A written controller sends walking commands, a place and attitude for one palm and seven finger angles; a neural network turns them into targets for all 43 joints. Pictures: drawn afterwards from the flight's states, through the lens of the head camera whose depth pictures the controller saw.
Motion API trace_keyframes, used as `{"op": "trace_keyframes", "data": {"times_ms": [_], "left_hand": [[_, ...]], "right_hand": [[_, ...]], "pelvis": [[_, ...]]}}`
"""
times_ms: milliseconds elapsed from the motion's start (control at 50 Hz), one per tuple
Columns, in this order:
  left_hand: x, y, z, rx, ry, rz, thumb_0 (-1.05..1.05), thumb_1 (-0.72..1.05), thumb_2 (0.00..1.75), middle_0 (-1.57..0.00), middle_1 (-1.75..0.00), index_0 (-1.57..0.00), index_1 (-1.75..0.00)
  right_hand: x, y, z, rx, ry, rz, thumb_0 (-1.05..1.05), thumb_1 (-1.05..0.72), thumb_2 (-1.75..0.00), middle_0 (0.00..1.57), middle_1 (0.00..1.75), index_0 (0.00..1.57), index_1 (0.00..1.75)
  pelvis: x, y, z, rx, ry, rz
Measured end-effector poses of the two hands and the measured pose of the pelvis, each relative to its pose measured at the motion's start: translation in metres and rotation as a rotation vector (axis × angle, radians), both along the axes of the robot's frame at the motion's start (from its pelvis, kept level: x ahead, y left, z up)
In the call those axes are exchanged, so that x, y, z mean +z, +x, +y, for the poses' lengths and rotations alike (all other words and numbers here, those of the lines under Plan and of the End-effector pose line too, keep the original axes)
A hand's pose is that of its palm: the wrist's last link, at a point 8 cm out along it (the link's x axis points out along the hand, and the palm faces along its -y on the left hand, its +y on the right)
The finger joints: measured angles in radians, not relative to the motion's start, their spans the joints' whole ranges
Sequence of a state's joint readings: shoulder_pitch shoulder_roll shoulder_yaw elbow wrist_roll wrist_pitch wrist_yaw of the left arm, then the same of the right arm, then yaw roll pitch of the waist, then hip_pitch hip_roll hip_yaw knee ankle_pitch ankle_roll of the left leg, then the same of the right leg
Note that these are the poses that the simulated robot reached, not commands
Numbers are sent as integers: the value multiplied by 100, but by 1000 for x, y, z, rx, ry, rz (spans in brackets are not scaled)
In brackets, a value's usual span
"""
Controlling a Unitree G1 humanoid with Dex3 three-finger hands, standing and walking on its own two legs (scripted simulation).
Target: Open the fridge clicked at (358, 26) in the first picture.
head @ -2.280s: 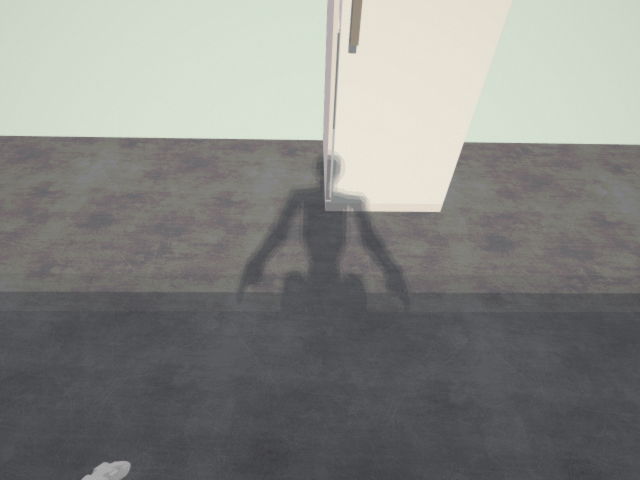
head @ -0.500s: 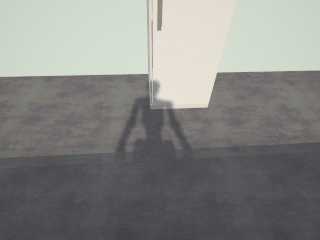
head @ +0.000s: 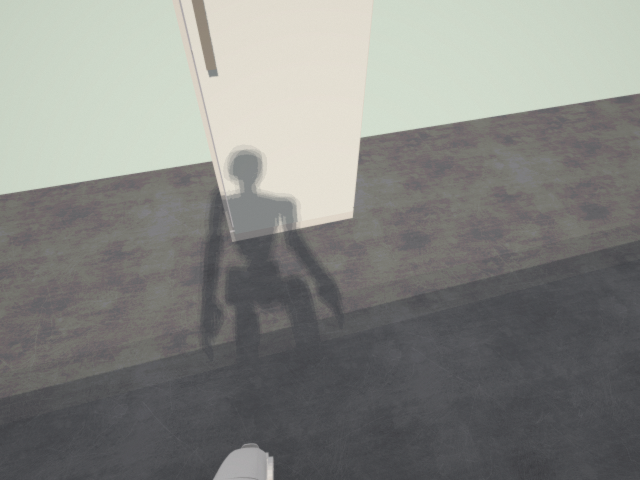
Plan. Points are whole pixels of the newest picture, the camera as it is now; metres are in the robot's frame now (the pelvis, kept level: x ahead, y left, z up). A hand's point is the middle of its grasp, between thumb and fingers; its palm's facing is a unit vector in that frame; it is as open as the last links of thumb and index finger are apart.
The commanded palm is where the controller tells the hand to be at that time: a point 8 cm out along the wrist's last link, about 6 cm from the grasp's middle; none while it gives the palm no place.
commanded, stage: walk to a spot facing it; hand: left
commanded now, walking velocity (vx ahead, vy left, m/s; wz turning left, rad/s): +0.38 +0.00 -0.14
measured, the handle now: out of the picture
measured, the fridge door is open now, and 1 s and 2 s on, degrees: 0 0 0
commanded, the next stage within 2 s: turn to face it in 0.64 s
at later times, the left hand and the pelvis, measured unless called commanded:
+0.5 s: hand (191, 376) +0.31 +0.25 -0.18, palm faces -0.10 -0.98 -0.18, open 7.3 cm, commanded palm none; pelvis +0.23 +0.06 +0.00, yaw -10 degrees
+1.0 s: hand (290, 261) +0.56 +0.10 -0.16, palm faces -0.27 -0.93 -0.23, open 7.2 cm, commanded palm none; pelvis +0.40 -0.04 -0.01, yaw -16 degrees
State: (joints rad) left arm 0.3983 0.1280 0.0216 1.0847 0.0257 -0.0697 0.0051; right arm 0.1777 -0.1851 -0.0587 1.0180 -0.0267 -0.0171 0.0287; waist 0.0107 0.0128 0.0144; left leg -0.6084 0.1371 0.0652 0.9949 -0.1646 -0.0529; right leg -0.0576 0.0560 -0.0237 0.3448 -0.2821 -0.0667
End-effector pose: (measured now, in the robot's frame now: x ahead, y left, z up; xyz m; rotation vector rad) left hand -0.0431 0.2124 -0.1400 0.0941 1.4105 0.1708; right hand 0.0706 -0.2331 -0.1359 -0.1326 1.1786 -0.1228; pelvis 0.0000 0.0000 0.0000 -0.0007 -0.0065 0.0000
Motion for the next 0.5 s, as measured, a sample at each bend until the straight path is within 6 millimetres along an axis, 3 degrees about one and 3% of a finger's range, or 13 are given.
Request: {"op": "trace_keyframes", "data": {"times_ms": [160, 220, 280, 380, 500], "left_hand": [[-20, 48, 27, 45, -29, 86, 0, 91, 90, -20, -30, -20, -30], [-33, 77, 47, 29, -38, 133, 0, 91, 90, -20, -30, -20, -30], [-30, 124, 67, -22, -27, 116, 0, 91, 90, -20, -30, -20, -30], [-17, 229, 90, -103, 2, -9, 0, 91, 90, -20, -30, -19, -30], [-8, 348, 84, -188, 8, -138, 0, 92, 90, -19, -30, -19, -30]], "right_hand": [[-4, 117, 47, 58, 0, -63, 0, -91, -90, 20, 30, 19, 29], [-9, 147, 62, 39, -24, -101, 0, -91, -90, 20, 30, 20, 29], [-4, 148, 69, -22, -31, -81, 0, -91, -90, 20, 30, 20, 30], [7, 127, 62, -150, -80, 14, -2, -95, -90, 20, 30, 20, 30], [4, 96, 68, -252, -61, 187, -1, -94, -90, 20, 30, 20, 29]], "pelvis": [[-15, 82, 33, -17, -25, 10], [-26, 113, 49, -41, -17, 3], [-19, 139, 59, -76, -12, -13], [-5, 180, 68, -120, -4, -17], [-2, 230, 63, -180, 10, -13]]}}
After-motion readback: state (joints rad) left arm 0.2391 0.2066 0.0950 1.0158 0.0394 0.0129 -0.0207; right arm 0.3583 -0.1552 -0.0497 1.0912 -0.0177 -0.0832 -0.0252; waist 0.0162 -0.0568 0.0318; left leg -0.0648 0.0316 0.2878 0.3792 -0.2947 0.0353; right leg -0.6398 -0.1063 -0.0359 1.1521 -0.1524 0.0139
